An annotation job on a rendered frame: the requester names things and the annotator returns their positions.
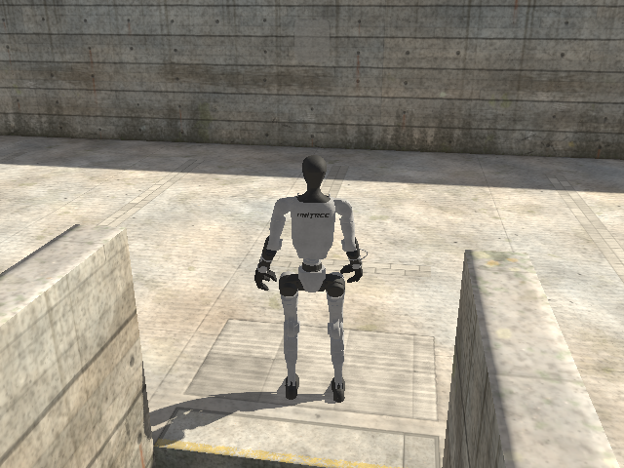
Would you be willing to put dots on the robot left shin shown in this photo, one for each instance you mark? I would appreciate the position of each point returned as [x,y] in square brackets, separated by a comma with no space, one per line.
[290,351]

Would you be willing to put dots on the right robot hand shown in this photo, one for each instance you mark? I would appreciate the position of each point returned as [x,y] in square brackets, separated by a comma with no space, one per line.
[348,269]

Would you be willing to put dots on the robot right forearm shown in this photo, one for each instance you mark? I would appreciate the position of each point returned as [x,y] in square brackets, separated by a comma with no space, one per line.
[354,257]

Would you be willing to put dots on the right robot upper arm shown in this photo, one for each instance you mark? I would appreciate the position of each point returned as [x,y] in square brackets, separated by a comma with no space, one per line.
[344,208]

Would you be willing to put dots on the left robot hand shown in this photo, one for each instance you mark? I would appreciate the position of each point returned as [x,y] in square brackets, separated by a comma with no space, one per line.
[258,277]

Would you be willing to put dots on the left robot foot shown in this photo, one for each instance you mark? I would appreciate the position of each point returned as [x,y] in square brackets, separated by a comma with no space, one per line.
[291,391]

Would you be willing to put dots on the robot left forearm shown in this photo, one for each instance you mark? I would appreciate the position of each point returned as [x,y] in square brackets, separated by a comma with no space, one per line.
[266,258]

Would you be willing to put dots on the left robot upper arm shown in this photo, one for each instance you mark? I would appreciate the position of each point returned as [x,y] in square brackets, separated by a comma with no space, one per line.
[282,207]

